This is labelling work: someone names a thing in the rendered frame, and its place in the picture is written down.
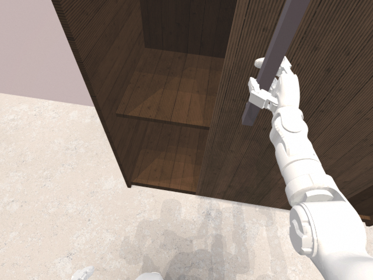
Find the robot right upper arm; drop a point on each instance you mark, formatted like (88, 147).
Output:
(331, 235)

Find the handle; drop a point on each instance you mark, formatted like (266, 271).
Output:
(286, 28)

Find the robot right hand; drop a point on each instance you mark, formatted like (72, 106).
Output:
(283, 92)

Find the wardrobe door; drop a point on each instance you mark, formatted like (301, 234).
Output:
(332, 55)
(363, 202)

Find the robot right forearm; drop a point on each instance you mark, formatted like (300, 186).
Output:
(304, 176)

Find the robot left hand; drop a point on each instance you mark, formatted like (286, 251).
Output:
(83, 274)

